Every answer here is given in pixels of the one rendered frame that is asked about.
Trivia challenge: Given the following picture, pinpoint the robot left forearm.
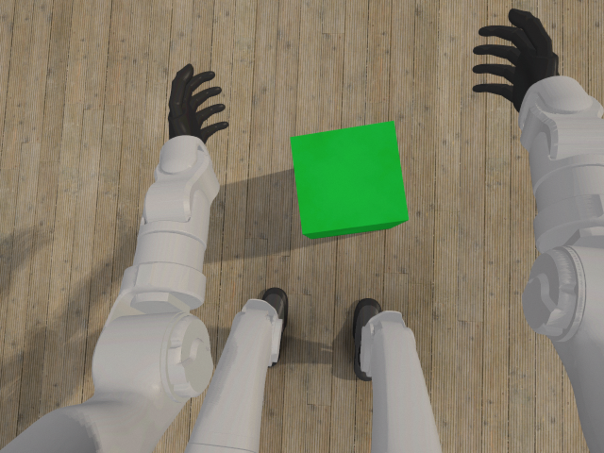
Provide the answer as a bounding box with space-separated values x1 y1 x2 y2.
92 135 220 385

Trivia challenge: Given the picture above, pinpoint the robot right forearm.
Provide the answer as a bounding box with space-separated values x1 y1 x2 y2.
518 75 604 254

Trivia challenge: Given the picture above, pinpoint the robot left upper arm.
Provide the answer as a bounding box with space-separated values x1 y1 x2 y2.
0 311 213 453

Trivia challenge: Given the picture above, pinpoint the right robot foot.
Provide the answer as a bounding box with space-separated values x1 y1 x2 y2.
353 298 382 381

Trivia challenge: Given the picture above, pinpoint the robot left thigh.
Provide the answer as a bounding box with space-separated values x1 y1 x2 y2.
184 309 282 453

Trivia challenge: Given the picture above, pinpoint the robot right hand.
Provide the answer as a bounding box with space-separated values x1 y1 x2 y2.
472 8 559 112

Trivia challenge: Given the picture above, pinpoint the robot right upper arm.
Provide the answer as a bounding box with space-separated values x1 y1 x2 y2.
522 245 604 453

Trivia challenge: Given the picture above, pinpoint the robot left hand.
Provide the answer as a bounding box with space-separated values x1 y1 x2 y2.
168 63 228 144

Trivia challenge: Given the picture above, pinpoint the carton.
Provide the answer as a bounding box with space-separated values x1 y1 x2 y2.
290 121 409 239

